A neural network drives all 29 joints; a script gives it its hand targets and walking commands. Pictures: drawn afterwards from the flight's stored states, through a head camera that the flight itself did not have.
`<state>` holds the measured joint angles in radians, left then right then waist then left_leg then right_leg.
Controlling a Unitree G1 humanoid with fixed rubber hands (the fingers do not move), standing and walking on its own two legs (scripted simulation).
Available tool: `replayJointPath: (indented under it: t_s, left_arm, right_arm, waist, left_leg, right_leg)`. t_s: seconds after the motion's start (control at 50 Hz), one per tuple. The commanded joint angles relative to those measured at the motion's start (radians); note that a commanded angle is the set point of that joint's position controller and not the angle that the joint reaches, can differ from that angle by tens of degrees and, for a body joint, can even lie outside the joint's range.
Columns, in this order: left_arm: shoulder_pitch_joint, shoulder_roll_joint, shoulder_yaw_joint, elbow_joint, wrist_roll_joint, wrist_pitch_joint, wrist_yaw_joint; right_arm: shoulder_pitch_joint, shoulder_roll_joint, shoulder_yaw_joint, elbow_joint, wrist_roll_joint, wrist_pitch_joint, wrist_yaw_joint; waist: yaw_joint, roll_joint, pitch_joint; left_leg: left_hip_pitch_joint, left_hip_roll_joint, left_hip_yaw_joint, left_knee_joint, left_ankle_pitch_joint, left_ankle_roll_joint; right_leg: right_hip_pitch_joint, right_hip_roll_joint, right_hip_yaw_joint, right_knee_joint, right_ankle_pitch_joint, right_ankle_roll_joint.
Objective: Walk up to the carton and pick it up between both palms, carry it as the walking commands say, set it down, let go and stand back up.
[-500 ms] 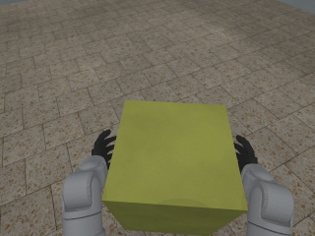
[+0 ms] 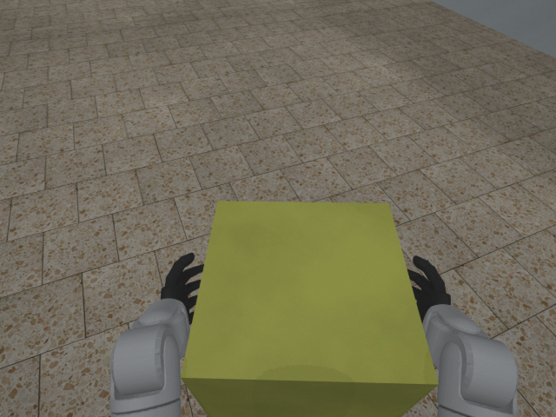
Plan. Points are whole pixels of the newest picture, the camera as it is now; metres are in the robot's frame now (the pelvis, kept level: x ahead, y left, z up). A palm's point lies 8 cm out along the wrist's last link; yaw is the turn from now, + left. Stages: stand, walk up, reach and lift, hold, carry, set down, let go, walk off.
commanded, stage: carry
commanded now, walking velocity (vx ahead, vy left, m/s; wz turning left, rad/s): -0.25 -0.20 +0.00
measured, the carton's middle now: (299, 327) +0.26 +0.00 -0.01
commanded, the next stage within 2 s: none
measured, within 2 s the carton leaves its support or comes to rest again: neither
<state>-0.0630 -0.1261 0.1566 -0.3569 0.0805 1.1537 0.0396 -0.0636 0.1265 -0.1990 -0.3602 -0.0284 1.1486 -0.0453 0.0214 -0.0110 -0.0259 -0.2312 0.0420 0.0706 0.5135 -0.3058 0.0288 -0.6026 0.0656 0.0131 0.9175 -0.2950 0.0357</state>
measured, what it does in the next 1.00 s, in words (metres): walks backwards: right foot, then left foot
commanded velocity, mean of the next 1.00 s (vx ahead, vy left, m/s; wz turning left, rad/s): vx -0.14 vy -0.14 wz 0.00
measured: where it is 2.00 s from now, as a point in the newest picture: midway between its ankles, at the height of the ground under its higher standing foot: outside the picture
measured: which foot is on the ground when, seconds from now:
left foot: down 0.00-0.28, up 0.30-0.62, down 0.64-1.00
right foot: up 0.00-0.26, down 0.28-0.64, up 0.66-0.92, down 0.94-1.00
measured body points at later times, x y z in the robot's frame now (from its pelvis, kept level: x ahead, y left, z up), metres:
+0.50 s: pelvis -0.21 -0.15 -0.01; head -0.16 -0.17 +0.44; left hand +0.09 -0.02 +0.05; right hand +0.04 -0.36 +0.04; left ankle -0.24 -0.04 -0.66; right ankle -0.12 -0.24 -0.74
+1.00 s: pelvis -0.36 -0.24 -0.01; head -0.38 -0.25 +0.44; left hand -0.08 -0.09 +0.07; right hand -0.10 -0.43 +0.06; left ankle -0.33 -0.10 -0.74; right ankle -0.33 -0.38 -0.74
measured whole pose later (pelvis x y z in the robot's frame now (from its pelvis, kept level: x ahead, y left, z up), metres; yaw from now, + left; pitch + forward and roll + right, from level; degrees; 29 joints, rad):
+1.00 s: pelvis -0.36 -0.24 -0.01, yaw -2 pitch +1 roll -1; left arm -0.16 -0.12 0.16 -0.25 0.08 1.15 0.04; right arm -0.10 0.10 -0.20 -0.32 -0.06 1.15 -0.04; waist 0.00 0.04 -0.08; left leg -0.36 0.12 0.07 0.59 -0.25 -0.04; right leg -0.32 -0.02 -0.04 0.51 -0.20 0.03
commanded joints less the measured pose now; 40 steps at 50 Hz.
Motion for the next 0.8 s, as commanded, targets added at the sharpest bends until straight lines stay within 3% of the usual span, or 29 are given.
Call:
replayJointPath:
  t_s: [0.0,0.06,0.1,0.18,0.2,0.22,0.24,0.26,0.28,0.3,0.32,0.34,0.36,0.38,0.42,0.44,0.52,0.56,0.58,0.6,0.62,0.64,0.66,0.68,0.7,0.72,0.74,0.78]
  left_arm:
    - [-0.545,-0.828,-0.816,-0.098,-0.395,-0.013,-0.229]
    - [-0.508,-0.777,-0.824,-0.073,-0.389,0.011,-0.217]
    - [-0.483,-0.777,-0.823,-0.052,-0.395,0.026,-0.218]
    - [-0.498,-0.804,-0.806,-0.02,-0.399,0.034,-0.23]
    - [-0.499,-0.822,-0.794,-0.017,-0.396,0.031,-0.233]
    - [-0.482,-0.834,-0.784,0.0,-0.394,0.029,-0.235]
    - [-0.469,-0.836,-0.774,-0.015,-0.388,0.023,-0.238]
    - [-0.463,-0.838,-0.764,-0.028,-0.392,0.02,-0.241]
    - [-0.457,-0.825,-0.74,-0.028,-0.358,-0.004,-0.239]
    - [-0.461,-0.841,-0.715,-0.052,-0.352,-0.018,-0.235]
    - [-0.491,-0.877,-0.728,-0.078,-0.361,-0.019,-0.237]
    - [-0.502,-0.87,-0.724,-0.118,-0.357,-0.03,-0.235]
    - [-0.49,-0.884,-0.723,-0.141,-0.356,-0.037,-0.23]
    - [-0.446,-0.871,-0.705,-0.121,-0.342,-0.039,-0.224]
    - [-0.357,-0.815,-0.685,-0.106,-0.301,-0.046,-0.207]
    - [-0.319,-0.785,-0.677,-0.086,-0.285,-0.044,-0.202]
    - [-0.323,-0.749,-0.712,-0.08,-0.28,-0.026,-0.198]
    - [-0.345,-0.752,-0.733,-0.071,-0.287,-0.02,-0.204]
    - [-0.366,-0.769,-0.75,-0.07,-0.303,-0.015,-0.205]
    - [-0.419,-0.778,-0.768,-0.081,-0.32,-0.015,-0.208]
    - [-0.428,-0.77,-0.772,-0.066,-0.331,-0.014,-0.207]
    - [-0.498,-0.799,-0.809,-0.13,-0.367,-0.014,-0.218]
    - [-0.561,-0.81,-0.824,-0.16,-0.366,-0.02,-0.222]
    - [-0.636,-0.837,-0.82,-0.155,-0.383,-0.024,-0.221]
    - [-0.63,-0.839,-0.809,-0.121,-0.389,-0.023,-0.221]
    - [-0.603,-0.845,-0.812,-0.101,-0.394,-0.022,-0.224]
    - [-0.582,-0.828,-0.809,-0.1,-0.396,-0.021,-0.228]
    - [-0.525,-0.78,-0.8,-0.071,-0.389,-0.007,-0.23]
  right_arm:
    - [-0.504,0.783,0.776,-0.119,0.312,0.007,0.25]
    - [-0.378,0.709,0.717,-0.043,0.269,0.018,0.242]
    - [-0.378,0.705,0.698,-0.045,0.267,0.025,0.238]
    - [-0.402,0.731,0.724,-0.032,0.262,0.035,0.242]
    - [-0.447,0.757,0.737,-0.047,0.27,0.035,0.243]
    - [-0.452,0.765,0.749,-0.055,0.273,0.033,0.243]
    - [-0.461,0.775,0.77,-0.072,0.277,0.029,0.244]
    - [-0.48,0.79,0.786,-0.088,0.279,0.023,0.24]
    - [-0.532,0.825,0.814,-0.13,0.316,0.022,0.247]
    - [-0.614,0.861,0.844,-0.156,0.346,0.012,0.253]
    - [-0.651,0.879,0.862,-0.178,0.372,-0.001,0.254]
    - [-0.651,0.894,0.882,-0.176,0.392,-0.01,0.256]
    - [-0.646,0.884,0.897,-0.21,0.409,-0.017,0.255]
    - [-0.664,0.868,0.912,-0.24,0.429,-0.019,0.254]
    - [-0.577,0.812,0.906,-0.232,0.414,-0.016,0.247]
    - [-0.557,0.785,0.898,-0.225,0.409,-0.01,0.243]
    - [-0.454,0.747,0.844,-0.146,0.367,0.015,0.243]
    - [-0.44,0.741,0.827,-0.111,0.349,0.018,0.248]
    - [-0.424,0.751,0.818,-0.087,0.345,0.019,0.249]
    - [-0.441,0.762,0.811,-0.091,0.34,0.015,0.252]
    - [-0.422,0.754,0.79,-0.067,0.326,0.015,0.256]
    - [-0.422,0.764,0.783,-0.055,0.305,-0.006,0.259]
    - [-0.46,0.799,0.785,-0.07,0.315,-0.014,0.268]
    - [-0.525,0.825,0.793,-0.075,0.336,-0.007,0.272]
    - [-0.532,0.814,0.787,-0.075,0.335,-0.004,0.27]
    - [-0.551,0.803,0.796,-0.112,0.341,-0.009,0.262]
    - [-0.527,0.797,0.797,-0.104,0.321,-0.011,0.254]
    - [-0.47,0.74,0.767,-0.075,0.287,-0.007,0.238]
  waist:
    - [-0.021,0.068,-0.238]
    - [-0.032,0.173,-0.258]
    - [-0.033,0.259,-0.265]
    - [-0.05,0.346,-0.293]
    - [-0.039,0.309,-0.316]
    - [-0.038,0.245,-0.325]
    - [-0.029,0.145,-0.332]
    - [-0.022,-0.066,-0.325]
    - [-0.014,-0.423,-0.321]
    - [-0.001,-0.473,-0.307]
    - [-0.01,-0.292,-0.292]
    - [-0.018,-0.197,-0.282]
    - [-0.021,-0.176,-0.299]
    - [-0.014,-0.134,-0.319]
    - [-0.015,-0.108,-0.358]
    - [-0.012,-0.127,-0.366]
    - [-0.013,-0.166,-0.392]
    - [-0.013,-0.141,-0.405]
    - [-0.022,-0.107,-0.417]
    - [-0.03,-0.059,-0.415]
    - [-0.03,0.011,-0.384]
    - [-0.047,0.363,-0.32]
    - [-0.036,0.365,-0.236]
    - [-0.032,0.232,-0.183]
    - [-0.033,0.104,-0.164]
    - [-0.032,0.068,-0.162]
    - [-0.026,0.059,-0.195]
    - [-0.024,0.098,-0.229]
  left_leg:
    - [0.106,0.273,-0.08,-0.08,0.662,0.063]
    - [0.162,0.282,-0.122,-0.043,0.733,0.078]
    - [0.141,0.263,-0.099,-0.031,0.751,0.079]
    - [0.11,0.288,-0.16,-0.055,0.643,0.074]
    - [0.112,0.291,-0.156,-0.022,0.615,0.054]
    - [0.067,0.255,-0.138,0.013,0.519,0.026]
    - [-0.024,0.201,-0.098,0.106,0.382,-0.007]
    - [-0.226,0.128,-0.055,0.194,-0.019,-0.05]
    - [-0.357,-0.009,0.068,0.446,-0.4,-0.085]
    - [-0.275,-0.006,-0.083,0.696,-0.436,-0.058]
    - [-0.299,-0.035,-0.103,0.789,-0.352,-0.049]
    - [-0.311,-0.03,-0.107,0.794,-0.279,-0.04]
    - [-0.331,-0.025,-0.089,0.793,-0.22,-0.045]
    - [-0.348,-0.034,-0.055,0.798,-0.196,-0.06]
    - [-0.341,-0.026,-0.026,0.701,-0.18,-0.083]
    - [-0.328,-0.027,-0.02,0.643,-0.19,-0.079]
    - [-0.156,-0.033,-0.004,0.283,-0.272,-0.014]
    - [-0.059,-0.035,0.008,0.13,-0.23,0.013]
    - [0.031,-0.033,0.027,0.0,-0.158,0.023]
    - [0.149,-0.01,0.034,-0.2,-0.077,0.027]
    - [0.255,0.094,-0.11,-0.27,-0.069,0.031]
    - [0.153,0.373,-0.428,-0.275,-0.181,0.161]
    - [-0.016,0.474,-0.406,-0.309,-0.045,0.214]
    - [-0.04,0.443,-0.299,-0.3,0.04,0.192]
    - [-0.059,0.365,-0.206,-0.275,0.08,0.14]
    - [-0.038,0.298,-0.128,-0.237,0.155,0.1]
    - [0.014,0.261,-0.084,-0.188,0.301,0.092]
    - [0.048,0.211,-0.034,-0.145,0.354,0.074]
  right_leg:
    - [-0.029,-0.048,0.095,0.181,0.003,0.044]
    - [-0.01,-0.056,0.045,0.09,-0.089,0.07]
    - [0.043,-0.078,-0.015,-0.027,-0.118,0.069]
    - [0.162,-0.073,-0.069,-0.232,-0.156,0.048]
    - [0.222,-0.072,-0.078,-0.369,-0.091,0.034]
    - [0.307,-0.068,-0.088,-0.464,-0.023,0.024]
    - [0.424,-0.122,-0.021,-0.614,0.014,0.009]
    - [0.541,-0.272,0.116,-0.646,0.174,-0.03]
    - [0.429,-0.46,0.273,-0.624,0.524,-0.188]
    - [0.306,-0.436,0.211,-0.593,0.561,-0.245]
    - [0.313,-0.357,0.108,-0.555,0.498,-0.205]
    - [0.313,-0.306,0.027,-0.533,0.427,-0.145]
    - [0.363,-0.278,-0.001,-0.499,0.427,-0.141]
    - [0.412,-0.271,0.014,-0.489,0.42,-0.146]
    - [0.469,-0.264,0.044,-0.499,0.355,-0.172]
    - [0.496,-0.276,0.089,-0.509,0.363,-0.181]
    - [0.522,-0.32,0.207,-0.599,0.348,-0.231]
    - [0.506,-0.32,0.223,-0.642,0.27,-0.211]
    - [0.477,-0.303,0.207,-0.651,0.219,-0.176]
    - [0.417,-0.255,0.145,-0.655,0.157,-0.11]
    - [0.276,-0.2,0.122,-0.579,0.085,-0.046]
    - [0.1,-0.07,-0.043,-0.294,-0.103,0.025]
    - [0.046,-0.12,-0.006,-0.074,-0.163,0.008]
    - [-0.005,-0.088,0.052,0.086,-0.099,0.007]
    - [-0.002,-0.074,0.075,0.133,-0.042,0.006]
    - [0.002,-0.083,0.083,0.143,0.02,0.011]
    - [0.01,-0.084,0.065,0.118,0.012,0.021]
    - [0.079,-0.087,0.006,-0.049,0.0,0.045]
